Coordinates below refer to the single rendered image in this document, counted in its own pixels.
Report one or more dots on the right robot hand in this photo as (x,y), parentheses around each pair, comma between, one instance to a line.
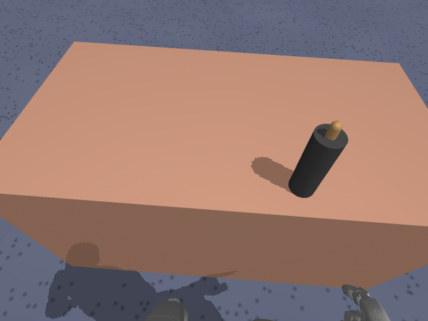
(371,309)

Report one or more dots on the bottle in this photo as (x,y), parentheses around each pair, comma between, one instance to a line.
(323,148)

